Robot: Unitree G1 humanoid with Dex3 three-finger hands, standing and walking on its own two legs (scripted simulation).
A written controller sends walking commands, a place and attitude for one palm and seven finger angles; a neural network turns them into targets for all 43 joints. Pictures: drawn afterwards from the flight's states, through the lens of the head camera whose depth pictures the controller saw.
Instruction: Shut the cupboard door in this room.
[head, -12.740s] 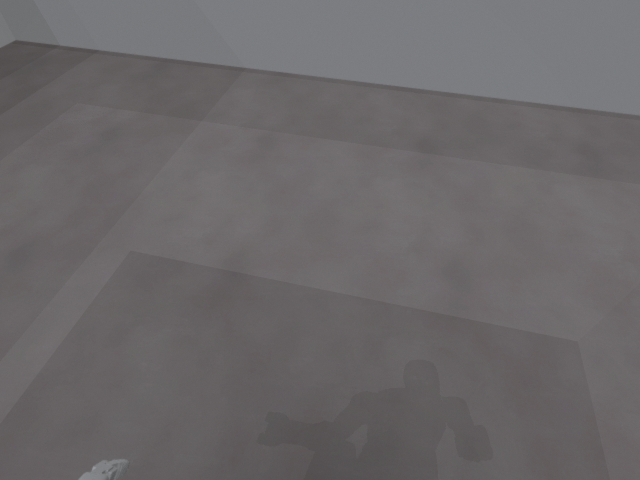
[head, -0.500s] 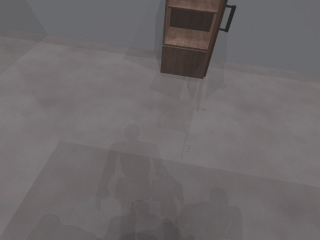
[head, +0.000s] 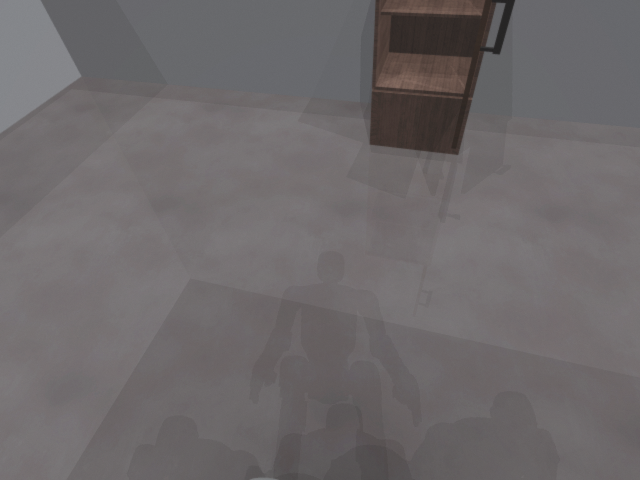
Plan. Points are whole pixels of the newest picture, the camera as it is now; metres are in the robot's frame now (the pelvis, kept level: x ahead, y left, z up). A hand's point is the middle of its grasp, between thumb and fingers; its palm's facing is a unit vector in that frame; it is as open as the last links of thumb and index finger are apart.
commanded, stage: turn or walk to find it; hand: left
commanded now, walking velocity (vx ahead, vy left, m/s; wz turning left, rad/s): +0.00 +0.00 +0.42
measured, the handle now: (496, 26) +1.35 -0.47 -0.01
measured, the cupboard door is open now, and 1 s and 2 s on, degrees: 86 86 86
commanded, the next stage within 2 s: stand and wait in 0.78 s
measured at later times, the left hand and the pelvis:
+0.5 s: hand out of the picture -0.01 +0.23 -0.17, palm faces +0.19 -0.94 -0.27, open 7.4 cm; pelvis -0.03 +0.02 -0.01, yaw +10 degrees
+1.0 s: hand out of the picture -0.11 +0.23 -0.19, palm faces +0.38 -0.89 -0.24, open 7.4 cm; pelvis -0.06 +0.03 -0.02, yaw +20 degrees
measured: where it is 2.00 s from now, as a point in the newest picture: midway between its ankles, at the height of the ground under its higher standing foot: outside the picture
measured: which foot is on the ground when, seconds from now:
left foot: up 0.00-0.20, down 0.22-0.56, up 0.58-0.92, down 0.94-1.00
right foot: down 0.00-0.22, up 0.24-0.52, down 0.54-0.96, up 0.98-1.00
